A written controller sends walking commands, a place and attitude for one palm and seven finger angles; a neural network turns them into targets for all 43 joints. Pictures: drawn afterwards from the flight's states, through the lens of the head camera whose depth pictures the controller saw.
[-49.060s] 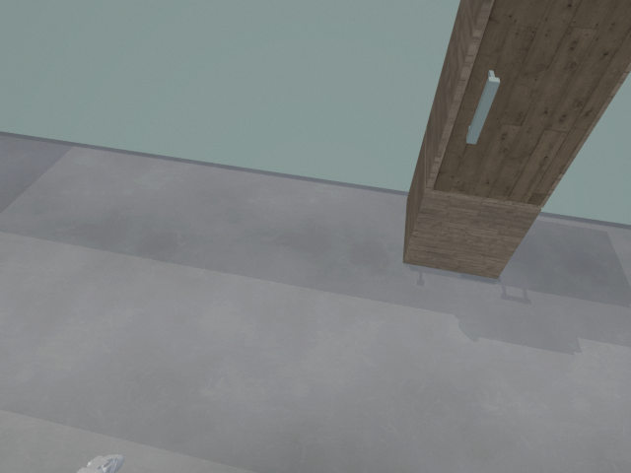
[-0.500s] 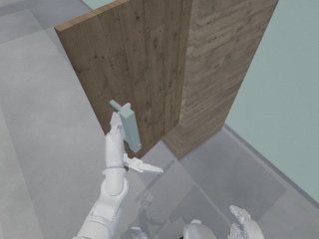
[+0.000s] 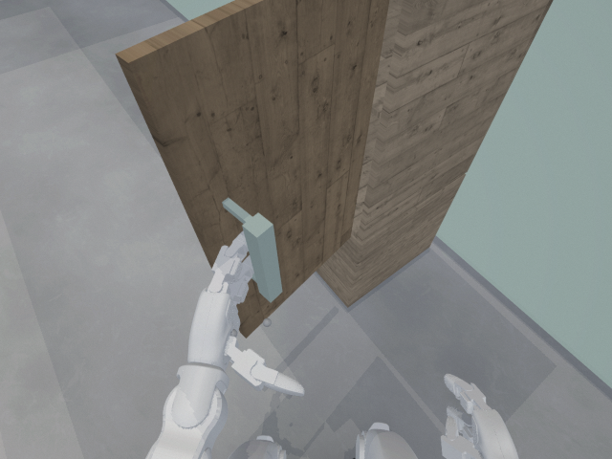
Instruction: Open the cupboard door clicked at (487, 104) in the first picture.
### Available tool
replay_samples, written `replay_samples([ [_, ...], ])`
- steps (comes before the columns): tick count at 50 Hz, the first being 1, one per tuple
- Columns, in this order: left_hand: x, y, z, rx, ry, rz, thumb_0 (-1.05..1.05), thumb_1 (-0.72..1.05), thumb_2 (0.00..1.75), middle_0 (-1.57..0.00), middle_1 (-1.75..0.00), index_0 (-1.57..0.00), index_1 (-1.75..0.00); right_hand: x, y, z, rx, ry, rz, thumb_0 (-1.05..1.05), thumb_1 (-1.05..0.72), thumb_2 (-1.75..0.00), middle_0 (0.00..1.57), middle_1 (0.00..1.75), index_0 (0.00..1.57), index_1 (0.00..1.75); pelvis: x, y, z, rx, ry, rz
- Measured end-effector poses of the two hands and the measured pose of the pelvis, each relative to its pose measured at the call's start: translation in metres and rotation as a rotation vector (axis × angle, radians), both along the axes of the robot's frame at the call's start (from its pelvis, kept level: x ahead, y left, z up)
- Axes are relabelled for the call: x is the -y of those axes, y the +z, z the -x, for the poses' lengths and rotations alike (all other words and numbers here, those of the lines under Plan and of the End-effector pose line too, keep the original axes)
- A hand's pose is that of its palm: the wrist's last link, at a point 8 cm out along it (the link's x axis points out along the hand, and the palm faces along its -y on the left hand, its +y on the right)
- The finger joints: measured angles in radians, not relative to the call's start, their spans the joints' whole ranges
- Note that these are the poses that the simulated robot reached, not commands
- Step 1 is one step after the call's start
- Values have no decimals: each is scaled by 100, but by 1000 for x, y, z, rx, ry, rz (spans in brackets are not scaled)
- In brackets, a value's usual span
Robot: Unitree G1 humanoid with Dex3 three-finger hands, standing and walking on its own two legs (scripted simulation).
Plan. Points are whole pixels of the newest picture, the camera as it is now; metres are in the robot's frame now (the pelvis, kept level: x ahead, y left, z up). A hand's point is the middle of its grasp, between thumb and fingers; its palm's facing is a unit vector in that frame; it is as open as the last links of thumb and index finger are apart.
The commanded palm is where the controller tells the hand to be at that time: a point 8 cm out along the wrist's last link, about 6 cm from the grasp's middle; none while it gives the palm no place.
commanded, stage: slide the hand sideways off the handle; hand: left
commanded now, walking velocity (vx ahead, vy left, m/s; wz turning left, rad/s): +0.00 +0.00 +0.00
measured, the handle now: (253, 253) +0.37 +0.10 +0.04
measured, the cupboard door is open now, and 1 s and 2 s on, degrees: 100 100 100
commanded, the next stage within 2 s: draw the hand back to the body in 0.58 s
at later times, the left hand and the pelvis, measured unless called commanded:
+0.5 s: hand (233, 365) +0.22 +0.10 +0.05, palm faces -0.02 -1.00 -0.03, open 16.3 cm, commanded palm +0.19 +0.16 +0.05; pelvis +0.01 -0.01 -0.01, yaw +1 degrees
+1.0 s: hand (184, 369) +0.20 +0.14 +0.10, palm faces +0.00 -1.00 -0.09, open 16.3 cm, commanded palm +0.17 +0.20 +0.10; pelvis +0.00 -0.02 +0.01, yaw +1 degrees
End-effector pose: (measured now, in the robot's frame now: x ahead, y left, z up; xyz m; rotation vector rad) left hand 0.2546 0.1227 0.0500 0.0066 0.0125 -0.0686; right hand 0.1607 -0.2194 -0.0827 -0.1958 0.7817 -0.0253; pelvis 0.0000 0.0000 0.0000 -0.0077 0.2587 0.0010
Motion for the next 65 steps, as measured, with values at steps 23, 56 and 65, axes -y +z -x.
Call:
replay_samples([
  [23,-28,0,48,-48,50,-23,-2,-50,30,-15,-30,-15,-30,6,0,-29,74,14,7,1,-90,-90,20,30,20,30,11,-10,-12,-26,14,5],
  [56,-81,64,75,-6,71,-80,-2,-50,30,-15,-30,-15,-30,24,38,-13,170,-43,24,1,-90,-90,20,30,20,30,17,17,-7,86,19,17],
  [65,-110,94,80,-43,209,-277,-1,-37,36,-15,-30,-15,-30,11,58,-26,185,-55,43,1,-90,-90,20,30,20,30,8,36,-18,154,11,21],
])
